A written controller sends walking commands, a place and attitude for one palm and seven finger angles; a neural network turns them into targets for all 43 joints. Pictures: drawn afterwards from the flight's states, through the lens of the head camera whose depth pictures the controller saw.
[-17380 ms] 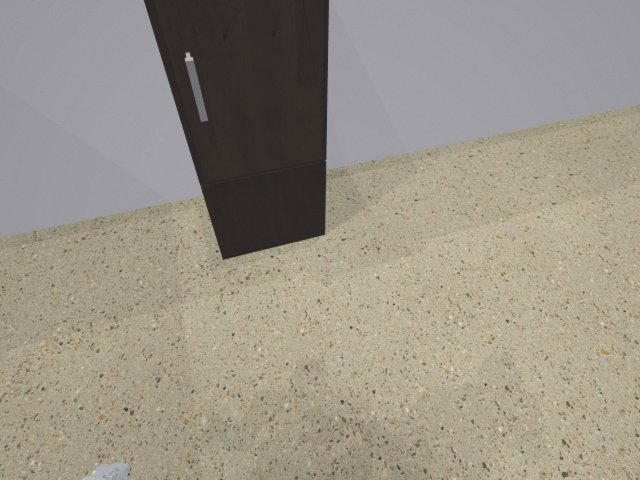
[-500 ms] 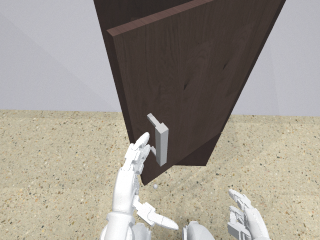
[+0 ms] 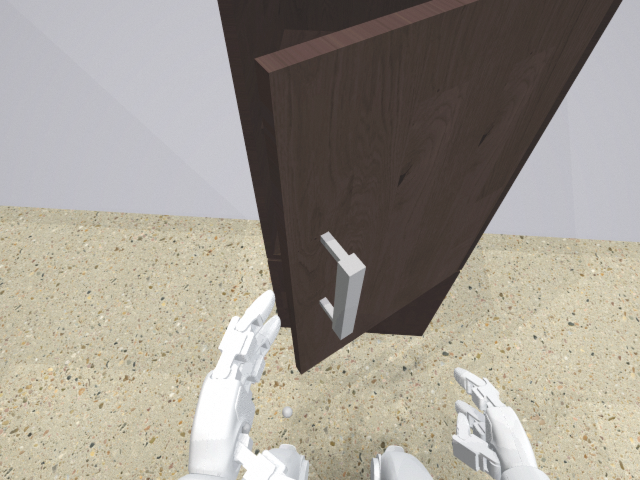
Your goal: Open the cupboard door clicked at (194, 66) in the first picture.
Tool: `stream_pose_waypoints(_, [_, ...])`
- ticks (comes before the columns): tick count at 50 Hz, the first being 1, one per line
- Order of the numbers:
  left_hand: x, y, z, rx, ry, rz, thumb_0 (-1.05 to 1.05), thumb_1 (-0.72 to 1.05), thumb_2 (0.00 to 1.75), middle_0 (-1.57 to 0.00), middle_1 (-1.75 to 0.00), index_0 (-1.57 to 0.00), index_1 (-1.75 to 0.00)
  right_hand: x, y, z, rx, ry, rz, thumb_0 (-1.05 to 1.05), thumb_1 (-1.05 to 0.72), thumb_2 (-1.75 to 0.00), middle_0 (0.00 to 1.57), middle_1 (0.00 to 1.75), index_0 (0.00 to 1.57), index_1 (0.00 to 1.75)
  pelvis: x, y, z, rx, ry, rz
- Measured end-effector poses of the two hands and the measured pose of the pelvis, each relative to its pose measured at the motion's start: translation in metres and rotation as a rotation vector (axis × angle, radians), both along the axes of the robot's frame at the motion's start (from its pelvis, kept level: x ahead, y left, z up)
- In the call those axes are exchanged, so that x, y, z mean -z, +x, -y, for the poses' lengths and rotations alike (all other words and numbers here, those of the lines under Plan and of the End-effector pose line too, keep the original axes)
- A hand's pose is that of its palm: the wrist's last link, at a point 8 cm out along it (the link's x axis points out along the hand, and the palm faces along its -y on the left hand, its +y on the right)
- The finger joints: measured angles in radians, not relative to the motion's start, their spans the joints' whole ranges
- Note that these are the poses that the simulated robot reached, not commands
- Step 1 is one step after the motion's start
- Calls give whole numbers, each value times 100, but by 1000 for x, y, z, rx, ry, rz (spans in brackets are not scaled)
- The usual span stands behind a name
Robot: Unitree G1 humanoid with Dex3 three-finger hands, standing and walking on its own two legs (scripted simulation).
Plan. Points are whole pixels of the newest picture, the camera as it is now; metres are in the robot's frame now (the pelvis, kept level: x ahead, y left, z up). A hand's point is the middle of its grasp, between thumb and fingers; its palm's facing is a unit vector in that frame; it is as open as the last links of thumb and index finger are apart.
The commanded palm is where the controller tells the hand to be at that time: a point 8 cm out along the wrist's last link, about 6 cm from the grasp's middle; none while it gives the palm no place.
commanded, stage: slide the hand sideways off the handle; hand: left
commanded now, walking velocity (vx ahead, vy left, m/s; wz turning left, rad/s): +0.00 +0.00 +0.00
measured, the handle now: (336, 290) +0.32 +0.01 +0.07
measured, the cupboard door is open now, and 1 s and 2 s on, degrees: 37 37 37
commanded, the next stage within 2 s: draw the hand back to the body in 0.18 s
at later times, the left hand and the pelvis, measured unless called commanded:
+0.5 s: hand (251, 425) +0.17 +0.08 +0.10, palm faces +0.01 -1.00 -0.05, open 16.3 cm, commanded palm +0.14 +0.14 +0.11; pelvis -0.01 -0.03 +0.01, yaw +0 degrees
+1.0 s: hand (129, 393) +0.18 +0.17 +0.16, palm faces +0.19 -0.93 -0.33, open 14.7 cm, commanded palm +0.14 +0.22 +0.19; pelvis +0.02 -0.02 +0.06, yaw +0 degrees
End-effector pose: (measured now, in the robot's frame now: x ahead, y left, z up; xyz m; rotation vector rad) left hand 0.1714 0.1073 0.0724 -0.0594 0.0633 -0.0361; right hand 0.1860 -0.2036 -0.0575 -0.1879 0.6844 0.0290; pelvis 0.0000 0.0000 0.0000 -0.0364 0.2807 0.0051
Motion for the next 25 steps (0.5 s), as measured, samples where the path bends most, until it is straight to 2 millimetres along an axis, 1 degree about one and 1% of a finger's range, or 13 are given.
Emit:
stream_pose_waypoints(7, [5, -14, -8, -28, 29, -10, -2, -49, 30, -14, -30, -15, -30, 5, -4, 12, 8, -18, 6, 1, -90, -90, 20, 30, 20, 30, 5, -3, 9, 1, 7, -2])
stream_pose_waypoints(11, [3, -20, -13, -37, 34, -1, -2, -50, 30, -14, -30, -15, -30, 7, -5, 19, 19, -19, 14, 1, -90, -90, 20, 30, 20, 30, 7, -5, 15, 0, 9, -1])
stream_pose_waypoints(17, [0, -22, -9, -22, 38, 19, -2, -50, 30, -14, -30, -15, -30, 9, -8, 28, 30, -22, 29, 1, -90, -90, 20, 30, 20, 30, 9, -8, 22, -3, 13, 1])
stream_pose_waypoints(20, [-7, -21, -12, -12, 73, 23, -2, -50, 30, -15, -30, -15, -30, 8, -10, 33, 47, -16, 25, 1, -90, -90, 20, 30, 20, 30, 6, -9, 26, 0, 17, 13])
stream_pose_waypoints(25, [-28, -20, -27, -47, 110, 27, -2, -50, 30, -15, -30, -16, -30, -2, -15, 39, 84, 1, 22, 2, -90, -90, 20, 30, 20, 30, -6, -6, 31, 1, 20, 46])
